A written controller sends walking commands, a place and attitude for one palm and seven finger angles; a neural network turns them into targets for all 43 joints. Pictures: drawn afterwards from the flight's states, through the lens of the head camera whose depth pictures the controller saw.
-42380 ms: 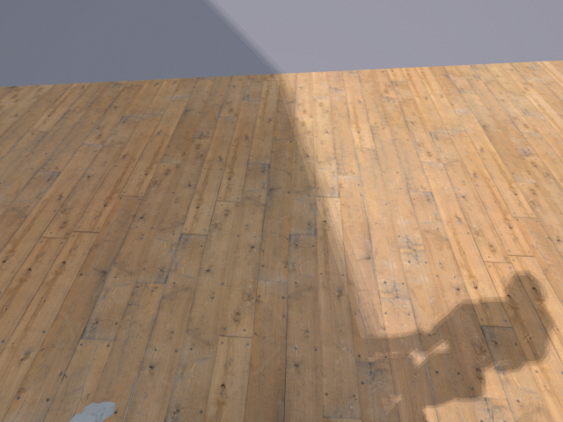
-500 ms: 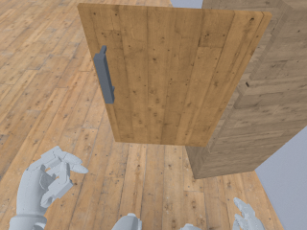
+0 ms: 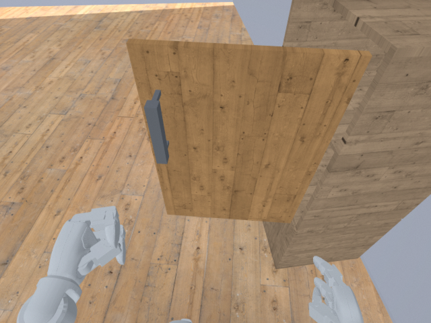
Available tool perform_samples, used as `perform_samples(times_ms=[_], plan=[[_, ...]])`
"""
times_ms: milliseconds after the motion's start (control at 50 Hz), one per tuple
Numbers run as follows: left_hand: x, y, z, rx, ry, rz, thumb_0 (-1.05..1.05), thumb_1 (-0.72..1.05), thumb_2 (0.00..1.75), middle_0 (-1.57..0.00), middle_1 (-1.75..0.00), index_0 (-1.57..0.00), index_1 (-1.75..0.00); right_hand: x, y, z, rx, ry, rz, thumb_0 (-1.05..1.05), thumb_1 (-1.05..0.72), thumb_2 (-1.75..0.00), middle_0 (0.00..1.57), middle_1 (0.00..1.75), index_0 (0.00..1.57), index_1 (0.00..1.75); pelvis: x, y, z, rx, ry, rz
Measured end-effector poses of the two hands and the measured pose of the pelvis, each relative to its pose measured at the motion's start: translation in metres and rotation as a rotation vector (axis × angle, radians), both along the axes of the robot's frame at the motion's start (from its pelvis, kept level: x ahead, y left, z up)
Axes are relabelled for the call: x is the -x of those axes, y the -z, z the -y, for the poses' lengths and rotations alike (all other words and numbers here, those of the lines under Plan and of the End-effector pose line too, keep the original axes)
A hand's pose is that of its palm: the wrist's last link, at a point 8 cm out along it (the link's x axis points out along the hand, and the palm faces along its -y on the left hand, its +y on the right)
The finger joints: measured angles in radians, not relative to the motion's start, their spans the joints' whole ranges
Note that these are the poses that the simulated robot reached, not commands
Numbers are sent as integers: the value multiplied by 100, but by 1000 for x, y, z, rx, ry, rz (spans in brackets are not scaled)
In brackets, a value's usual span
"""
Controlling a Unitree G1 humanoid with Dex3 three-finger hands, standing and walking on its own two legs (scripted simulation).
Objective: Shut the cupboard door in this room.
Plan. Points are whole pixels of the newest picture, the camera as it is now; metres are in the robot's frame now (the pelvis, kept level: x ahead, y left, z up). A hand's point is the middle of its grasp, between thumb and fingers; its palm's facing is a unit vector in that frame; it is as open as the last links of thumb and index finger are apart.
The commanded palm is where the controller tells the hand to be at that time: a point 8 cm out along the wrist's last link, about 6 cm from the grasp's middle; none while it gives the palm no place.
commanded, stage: raise the hand and make a fist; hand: left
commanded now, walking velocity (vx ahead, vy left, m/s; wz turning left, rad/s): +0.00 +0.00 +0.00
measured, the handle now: (160, 128) +0.47 +0.17 +0.10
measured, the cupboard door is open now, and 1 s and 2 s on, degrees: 79 79 79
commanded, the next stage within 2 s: bring the fist close to the handle in 0.48 s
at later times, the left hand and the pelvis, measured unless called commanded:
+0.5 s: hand (125, 231) +0.23 +0.16 +0.11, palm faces +0.05 -1.00 -0.05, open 3.1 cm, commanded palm +0.20 +0.21 +0.10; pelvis +0.00 -0.03 +0.01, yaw +0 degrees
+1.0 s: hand (146, 204) +0.29 +0.15 +0.09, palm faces -0.03 -1.00 +0.00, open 3.1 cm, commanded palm +0.26 +0.20 +0.10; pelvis +0.01 -0.02 +0.01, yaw -1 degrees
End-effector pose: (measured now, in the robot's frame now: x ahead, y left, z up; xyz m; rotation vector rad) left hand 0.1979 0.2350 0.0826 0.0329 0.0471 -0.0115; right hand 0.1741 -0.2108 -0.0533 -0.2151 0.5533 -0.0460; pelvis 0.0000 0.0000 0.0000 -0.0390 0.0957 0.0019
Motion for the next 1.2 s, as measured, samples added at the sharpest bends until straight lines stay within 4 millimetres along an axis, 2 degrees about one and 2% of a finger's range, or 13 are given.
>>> perform_samples(times_ms=[100, 140, 180, 300, 340, 500, 600, 660, 780, 840, 920, 1000, 1200], plan=[[-5, -33, -9, -34, -63, 136, 2, 89, 90, -129, -149, -129, -149, 10, 4, 12, 1, 12, -27, 2, -91, -90, 20, 30, 20, 30, -2, -4, 6, -5, -2, 15], [-9, -39, -8, -30, -64, 157, 2, 89, 90, -130, -149, -129, -150, 13, 6, 17, -2, 18, -37, 2, -91, -90, 20, 30, 20, 30, -1, -5, 8, -6, -4, 20], [-12, -36, -3, -14, -44, 127, 1, 90, 90, -130, -150, -130, -150, 16, 7, 23, -5, 28, -44, 2, -91, -90, 20, 30, 20, 30, -1, -6, 10, -10, -3, 23], [-8, -5, 19, 26, 16, -42, 1, 90, 90, -130, -150, -130, -150, 23, 4, 39, 7, 67, -43, 2, -91, -90, 20, 30, 20, 30, 0, -9, 17, -24, 10, 24], [-5, -5, 21, 20, -4, -28, 2, 90, 90, -130, -150, -130, -150, 23, 2, 44, 17, 69, -41, 2, -91, -90, 20, 30, 20, 30, 0, -9, 20, -26, 11, 25], [-7, -31, 19, -21, -55, 134, 2, 90, 90, -130, -150, -130, -150, 17, 5, 49, 13, 40, -36, 2, -91, -90, 20, 30, 20, 30, 1, -7, 27, -24, 0, 25], [-7, -16, 30, 0, 13, 18, 1, 90, 90, -130, -150, -130, -150, 12, 6, 47, -10, 53, -20, 2, -91, -90, 20, 30, 20, 30, -1, -8, 27, -29, 5, 25], [-8, -9, 28, 10, -2, -11, 2, 89, 90, -130, -150, -130, -150, 11, 5, 46, -7, 57, -20, 2, -91, -90, 20, 30, 20, 30, -2, -8, 27, -31, 7, 25], [-28, -22, 16, 1, -68, 106, 2, 89, 90, -130, -150, -130, -150, 9, 9, 43, 11, 36, -48, 2, -91, -90, 20, 30, 20, 30, -2, -6, 26, -26, -3, 19], [-44, -25, 21, 4, -26, 124, 2, 90, 90, -130, -150, -130, -150, 10, 11, 41, 10, 37, -63, 2, -91, -90, 20, 30, 20, 30, -2, -7, 24, -24, -4, 12], [-60, -18, 30, 20, 37, 55, 1, 90, 90, -130, -150, -130, -150, 13, 12, 40, 1, 62, -75, 2, -91, -90, 20, 30, 20, 30, -5, -9, 20, -26, 5, 7], [-70, -12, 31, 34, 19, 15, 2, 89, 90, -130, -150, -130, -150, 17, 11, 39, -2, 83, -87, 2, -91, -90, 20, 30, 20, 30, -8, -11, 17, -32, 18, 7], [-89, -23, 34, 15, -3, 96, 2, 90, 90, -130, -150, -130, -150, 20, 15, 35, 0, 72, -135, 2, -91, -90, 20, 30, 20, 30, -8, -11, 12, -28, 15, 9]])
